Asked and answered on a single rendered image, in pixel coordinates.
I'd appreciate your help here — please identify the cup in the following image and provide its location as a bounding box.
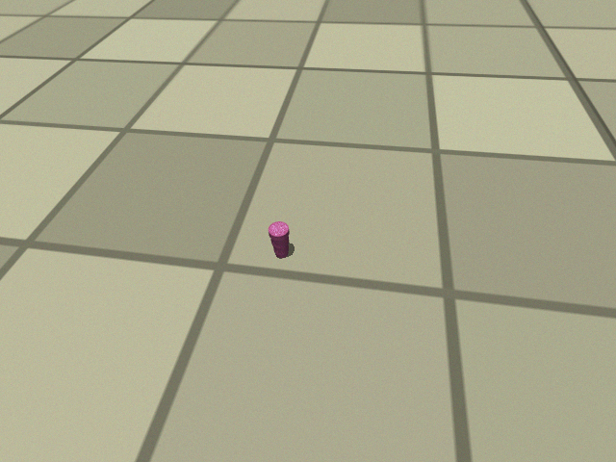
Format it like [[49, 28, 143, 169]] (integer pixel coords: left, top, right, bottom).
[[269, 221, 289, 258]]

